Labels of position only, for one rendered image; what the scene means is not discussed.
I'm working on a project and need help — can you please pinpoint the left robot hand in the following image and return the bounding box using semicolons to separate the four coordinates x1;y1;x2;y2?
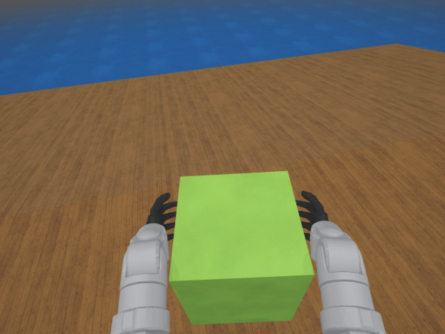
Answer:
146;193;177;241

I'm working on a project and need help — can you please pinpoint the carton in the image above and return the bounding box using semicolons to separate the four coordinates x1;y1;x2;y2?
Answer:
169;171;314;325

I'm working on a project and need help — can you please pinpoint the right robot hand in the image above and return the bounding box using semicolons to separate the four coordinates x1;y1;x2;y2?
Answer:
296;191;329;241

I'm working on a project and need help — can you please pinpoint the robot left forearm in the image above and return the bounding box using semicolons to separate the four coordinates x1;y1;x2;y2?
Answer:
111;223;170;334

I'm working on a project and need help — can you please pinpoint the robot right forearm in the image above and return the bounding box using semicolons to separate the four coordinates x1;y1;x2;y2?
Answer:
310;221;386;334

